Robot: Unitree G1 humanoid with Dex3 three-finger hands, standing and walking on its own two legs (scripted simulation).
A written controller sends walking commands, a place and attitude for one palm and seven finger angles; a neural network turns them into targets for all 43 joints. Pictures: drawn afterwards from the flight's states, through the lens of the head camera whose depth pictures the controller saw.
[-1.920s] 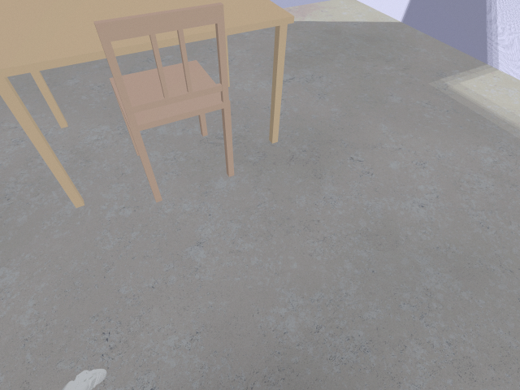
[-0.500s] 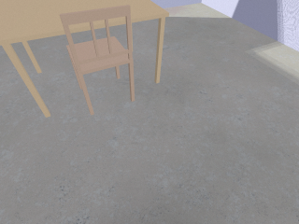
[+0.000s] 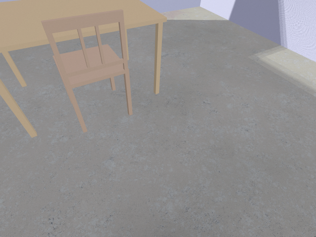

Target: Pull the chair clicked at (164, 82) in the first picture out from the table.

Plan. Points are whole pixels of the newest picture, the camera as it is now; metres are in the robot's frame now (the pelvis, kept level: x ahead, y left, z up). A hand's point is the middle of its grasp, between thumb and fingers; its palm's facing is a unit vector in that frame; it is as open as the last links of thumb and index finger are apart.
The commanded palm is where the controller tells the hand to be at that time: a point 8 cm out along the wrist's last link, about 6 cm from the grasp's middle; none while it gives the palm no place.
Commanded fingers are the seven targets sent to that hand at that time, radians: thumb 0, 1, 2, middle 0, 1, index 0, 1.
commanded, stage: walk to a spot facing it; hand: left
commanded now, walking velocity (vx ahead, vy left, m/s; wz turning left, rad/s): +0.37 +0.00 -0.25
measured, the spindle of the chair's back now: (84, 49) +1.08 +0.51 -0.08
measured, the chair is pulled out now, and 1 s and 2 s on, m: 0.00 0.00 0.00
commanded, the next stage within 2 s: turn to face it in 1.08 s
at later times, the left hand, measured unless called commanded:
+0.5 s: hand (118, 180) +0.34 +0.16 -0.18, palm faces -0.09 -0.98 -0.20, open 7.3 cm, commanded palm none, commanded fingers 0.00 0.90 0.90 -0.20 -0.30 -0.20 -0.30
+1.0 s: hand (124, 164) +0.39 +0.15 -0.16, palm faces -0.06 -0.99 -0.15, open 7.3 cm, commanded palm none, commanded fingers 0.00 0.90 0.90 -0.20 -0.30 -0.20 -0.30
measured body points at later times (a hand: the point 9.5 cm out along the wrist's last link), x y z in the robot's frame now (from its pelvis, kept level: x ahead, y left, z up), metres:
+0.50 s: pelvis +0.22 -0.02 -0.02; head +0.25 -0.01 +0.43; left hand +0.34 +0.21 -0.16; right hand +0.07 -0.21 -0.16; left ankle +0.00 +0.12 -0.61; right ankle +0.31 -0.06 -0.72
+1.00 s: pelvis +0.46 -0.01 +0.01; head +0.48 -0.01 +0.46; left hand +0.40 +0.20 -0.15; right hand +0.53 -0.23 -0.14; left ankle +0.56 +0.08 -0.72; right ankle +0.31 -0.06 -0.72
